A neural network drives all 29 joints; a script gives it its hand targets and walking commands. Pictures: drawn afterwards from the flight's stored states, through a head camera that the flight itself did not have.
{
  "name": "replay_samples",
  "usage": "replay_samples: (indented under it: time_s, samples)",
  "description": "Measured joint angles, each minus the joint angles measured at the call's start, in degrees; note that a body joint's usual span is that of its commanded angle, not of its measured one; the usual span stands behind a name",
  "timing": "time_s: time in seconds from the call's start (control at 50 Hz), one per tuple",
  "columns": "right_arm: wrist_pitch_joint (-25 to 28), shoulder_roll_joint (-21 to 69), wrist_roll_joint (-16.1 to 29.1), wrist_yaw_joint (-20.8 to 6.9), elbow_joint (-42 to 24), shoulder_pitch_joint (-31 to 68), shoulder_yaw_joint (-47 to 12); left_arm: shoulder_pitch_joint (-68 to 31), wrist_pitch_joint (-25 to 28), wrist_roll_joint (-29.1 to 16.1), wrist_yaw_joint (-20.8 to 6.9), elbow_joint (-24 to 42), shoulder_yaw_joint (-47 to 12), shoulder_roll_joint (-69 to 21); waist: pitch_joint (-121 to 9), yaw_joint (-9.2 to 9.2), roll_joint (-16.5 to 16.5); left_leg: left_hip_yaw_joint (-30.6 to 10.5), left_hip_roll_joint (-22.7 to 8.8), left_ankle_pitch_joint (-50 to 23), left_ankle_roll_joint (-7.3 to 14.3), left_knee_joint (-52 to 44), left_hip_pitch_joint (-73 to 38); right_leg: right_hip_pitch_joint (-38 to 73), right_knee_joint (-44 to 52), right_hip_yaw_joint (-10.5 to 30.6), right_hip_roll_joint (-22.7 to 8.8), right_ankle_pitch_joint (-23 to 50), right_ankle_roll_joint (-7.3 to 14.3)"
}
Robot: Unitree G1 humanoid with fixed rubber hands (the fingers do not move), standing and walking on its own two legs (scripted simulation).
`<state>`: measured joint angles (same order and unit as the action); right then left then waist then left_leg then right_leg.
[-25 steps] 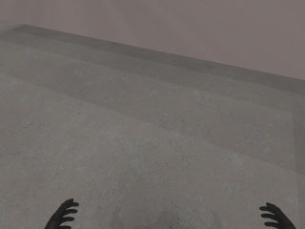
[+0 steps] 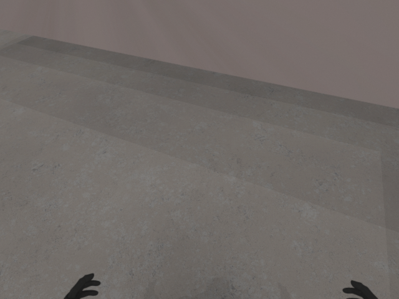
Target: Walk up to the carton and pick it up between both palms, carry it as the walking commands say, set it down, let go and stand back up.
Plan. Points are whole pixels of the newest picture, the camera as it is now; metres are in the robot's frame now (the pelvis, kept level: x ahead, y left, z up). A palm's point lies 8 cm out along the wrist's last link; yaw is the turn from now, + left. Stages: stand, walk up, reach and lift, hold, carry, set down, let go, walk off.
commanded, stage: stand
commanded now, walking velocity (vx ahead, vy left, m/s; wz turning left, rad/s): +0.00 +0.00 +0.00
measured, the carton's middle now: out of the picture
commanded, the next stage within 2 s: walk up in 0.18 s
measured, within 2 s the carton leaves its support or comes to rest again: neither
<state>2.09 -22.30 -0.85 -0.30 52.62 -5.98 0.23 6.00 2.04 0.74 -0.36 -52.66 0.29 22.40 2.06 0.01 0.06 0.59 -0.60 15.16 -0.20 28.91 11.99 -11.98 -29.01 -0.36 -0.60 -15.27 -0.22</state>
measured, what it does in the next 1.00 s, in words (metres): steps to the left, turning left: left foot, then right foot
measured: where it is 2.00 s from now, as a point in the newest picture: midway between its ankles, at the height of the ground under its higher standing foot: (87, 296)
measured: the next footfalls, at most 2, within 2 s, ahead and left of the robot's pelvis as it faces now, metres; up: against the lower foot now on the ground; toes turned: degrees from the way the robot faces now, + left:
left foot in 0.68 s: +0.08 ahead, +0.25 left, +0.00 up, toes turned +25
right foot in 0.92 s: +0.23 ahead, +0.09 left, +0.00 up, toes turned +30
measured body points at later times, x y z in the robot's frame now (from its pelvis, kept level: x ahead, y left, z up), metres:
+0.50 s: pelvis +0.00 +0.01 +0.00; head +0.01 +0.02 +0.45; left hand +0.08 +0.38 -0.08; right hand +0.17 -0.30 -0.08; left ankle +0.02 +0.14 -0.70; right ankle +0.00 -0.12 -0.74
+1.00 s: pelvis +0.10 +0.13 +0.00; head +0.11 +0.12 +0.45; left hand -0.08 +0.47 -0.06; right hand +0.43 -0.03 -0.08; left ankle +0.04 +0.23 -0.70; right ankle +0.20 +0.07 -0.74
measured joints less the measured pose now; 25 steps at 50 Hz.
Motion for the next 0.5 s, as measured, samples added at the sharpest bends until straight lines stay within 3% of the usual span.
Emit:
replay_samples:
  time_s: [0.36, 0.42, 0.5]
  samples:
    - [-0.33, -0.13, 0.11, 0.11, 5.94, 0.86, -0.11, -1.07, -0.41, -0.02, 0.09, -5.85, -0.23, 0.16, 0.07, 0.05, -0.01, 0.02, 0.01, -3.61, -0.09, -6.63, -3.44, 3.46, 6.67, 0.00, -0.03, 3.64, -0.14]
    - [-2.84, -1.38, -1.95, -3.67, 0.10, -2.02, 1.77, -0.11, 0.59, 0.39, 0.43, -2.99, 1.91, 1.10, -1.81, -2.44, -1.02, -3.26, 0.59, -0.46, 2.27, 1.42, 3.50, 1.45, 5.07, -4.53, -0.81, 2.01, 0.33]
    - [-4.47, -3.76, -3.51, -8.32, -5.01, -3.15, 4.00, 1.34, 2.57, 1.41, 1.49, 0.91, 4.78, 4.66, -2.85, -2.64, -1.20, -1.34, -2.46, 2.20, 0.78, 17.39, 15.26, 2.34, 6.09, -11.73, -3.37, 1.34, -0.46]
